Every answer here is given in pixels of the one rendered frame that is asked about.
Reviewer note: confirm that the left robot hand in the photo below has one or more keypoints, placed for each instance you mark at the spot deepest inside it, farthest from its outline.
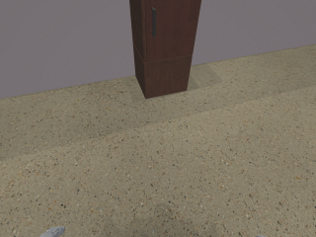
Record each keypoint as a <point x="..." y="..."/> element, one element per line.
<point x="53" y="231"/>

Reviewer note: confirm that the cupboard door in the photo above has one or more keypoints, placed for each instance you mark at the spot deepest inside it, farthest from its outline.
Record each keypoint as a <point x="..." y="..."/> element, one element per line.
<point x="176" y="22"/>

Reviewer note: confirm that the handle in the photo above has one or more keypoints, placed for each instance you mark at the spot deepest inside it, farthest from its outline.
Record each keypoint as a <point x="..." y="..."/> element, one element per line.
<point x="153" y="22"/>

